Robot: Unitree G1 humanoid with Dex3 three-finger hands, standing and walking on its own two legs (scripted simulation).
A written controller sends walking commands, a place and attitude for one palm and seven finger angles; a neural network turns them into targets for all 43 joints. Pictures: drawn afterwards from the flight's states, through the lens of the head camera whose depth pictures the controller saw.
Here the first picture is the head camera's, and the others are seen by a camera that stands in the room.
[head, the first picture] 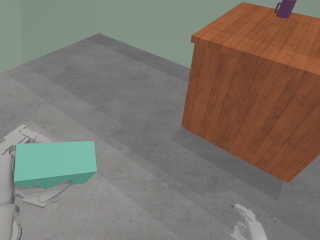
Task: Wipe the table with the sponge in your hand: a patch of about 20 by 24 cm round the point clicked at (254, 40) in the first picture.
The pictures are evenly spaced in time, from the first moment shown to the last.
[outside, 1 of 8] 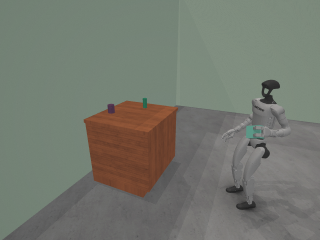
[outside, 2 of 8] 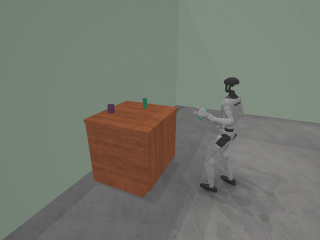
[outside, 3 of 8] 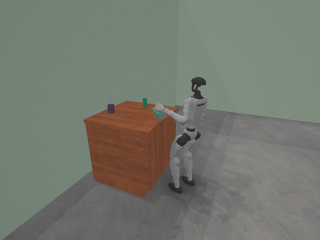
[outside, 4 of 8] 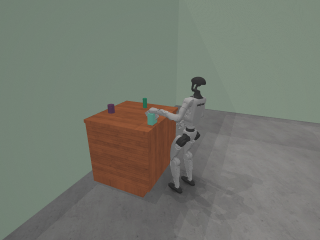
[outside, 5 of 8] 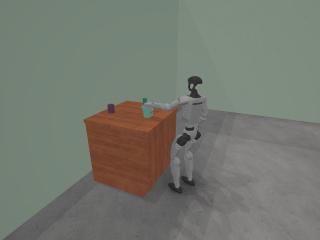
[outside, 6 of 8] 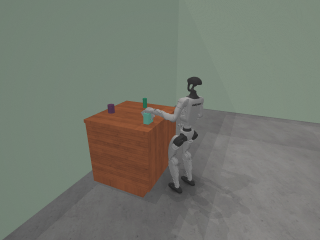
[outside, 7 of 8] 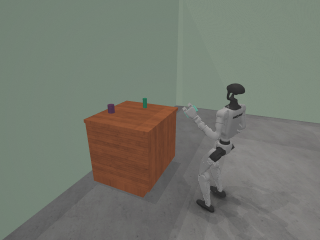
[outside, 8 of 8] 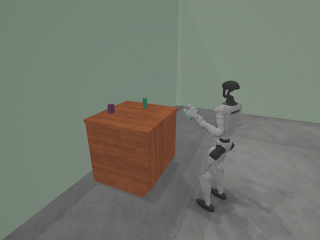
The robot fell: no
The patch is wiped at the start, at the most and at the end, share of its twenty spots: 0.00 1.00 1.00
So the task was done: yes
